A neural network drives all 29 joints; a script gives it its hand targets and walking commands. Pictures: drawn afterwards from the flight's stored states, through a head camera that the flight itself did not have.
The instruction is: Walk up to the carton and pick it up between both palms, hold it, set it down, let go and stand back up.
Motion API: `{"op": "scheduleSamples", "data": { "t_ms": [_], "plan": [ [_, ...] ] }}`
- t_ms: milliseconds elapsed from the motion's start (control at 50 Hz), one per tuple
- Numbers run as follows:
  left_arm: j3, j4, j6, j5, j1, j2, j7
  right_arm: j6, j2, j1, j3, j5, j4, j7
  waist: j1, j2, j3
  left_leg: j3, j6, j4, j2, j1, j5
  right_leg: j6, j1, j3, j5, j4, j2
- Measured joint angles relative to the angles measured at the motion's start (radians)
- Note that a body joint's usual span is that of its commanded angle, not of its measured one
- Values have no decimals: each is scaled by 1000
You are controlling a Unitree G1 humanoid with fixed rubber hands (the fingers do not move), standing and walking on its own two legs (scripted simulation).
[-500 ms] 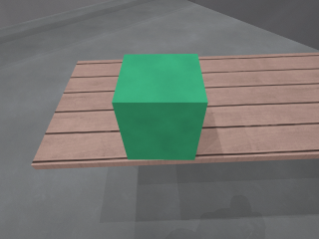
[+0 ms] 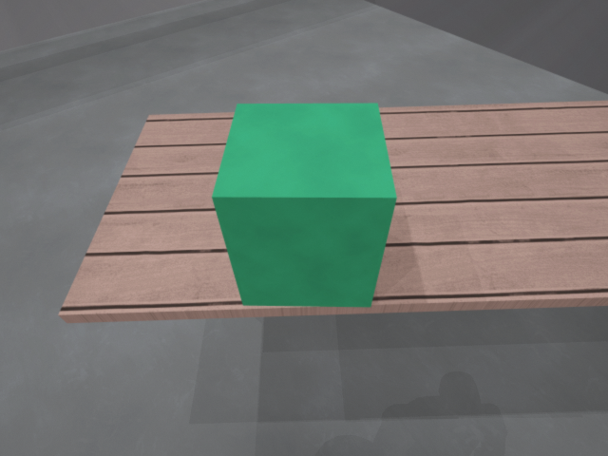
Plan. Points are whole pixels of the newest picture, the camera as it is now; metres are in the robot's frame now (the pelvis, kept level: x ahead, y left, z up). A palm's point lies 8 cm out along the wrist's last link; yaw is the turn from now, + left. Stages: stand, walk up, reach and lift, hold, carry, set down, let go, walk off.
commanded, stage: stand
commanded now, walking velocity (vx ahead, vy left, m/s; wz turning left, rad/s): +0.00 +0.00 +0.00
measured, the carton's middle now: (306, 209) +0.46 +0.02 +0.05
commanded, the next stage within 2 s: none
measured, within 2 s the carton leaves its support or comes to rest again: neither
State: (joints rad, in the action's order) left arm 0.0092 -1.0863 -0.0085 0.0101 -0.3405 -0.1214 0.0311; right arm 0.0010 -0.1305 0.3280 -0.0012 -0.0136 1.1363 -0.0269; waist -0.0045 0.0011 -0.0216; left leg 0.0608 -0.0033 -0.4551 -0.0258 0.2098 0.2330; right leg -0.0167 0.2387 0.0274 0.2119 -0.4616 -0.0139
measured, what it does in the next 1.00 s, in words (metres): stands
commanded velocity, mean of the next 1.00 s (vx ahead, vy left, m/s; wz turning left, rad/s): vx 0.00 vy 0.00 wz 0.00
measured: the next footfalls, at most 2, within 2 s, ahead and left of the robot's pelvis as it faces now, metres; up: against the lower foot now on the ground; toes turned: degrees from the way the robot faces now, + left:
none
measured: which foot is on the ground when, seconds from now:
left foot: down 0.00-1.00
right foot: down 0.00-1.00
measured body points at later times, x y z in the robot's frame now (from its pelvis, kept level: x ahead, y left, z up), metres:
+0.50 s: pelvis +0.01 +0.00 +0.00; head +0.02 +0.00 +0.45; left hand -0.01 +0.21 -0.16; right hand -0.03 -0.21 -0.16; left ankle +0.01 +0.12 -0.74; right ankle +0.02 -0.13 -0.74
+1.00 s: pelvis +0.01 +0.00 +0.00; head +0.02 +0.00 +0.45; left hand -0.01 +0.20 -0.16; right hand -0.02 -0.20 -0.16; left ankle +0.01 +0.12 -0.74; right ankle +0.02 -0.13 -0.74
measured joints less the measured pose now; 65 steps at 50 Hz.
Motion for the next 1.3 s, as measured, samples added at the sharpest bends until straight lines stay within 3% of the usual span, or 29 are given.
{"op": "scheduleSamples", "data": {
  "t_ms": [1300],
  "plan": [
    [6, -45, -2, -3, 13, 10, 2, -11, 22, 6, 9, 4, 11, -5, 1, 3, -10, -1, 1, 13, 3, -34, 17, -3, -35, -2, 18, 12, -3]
  ]
}}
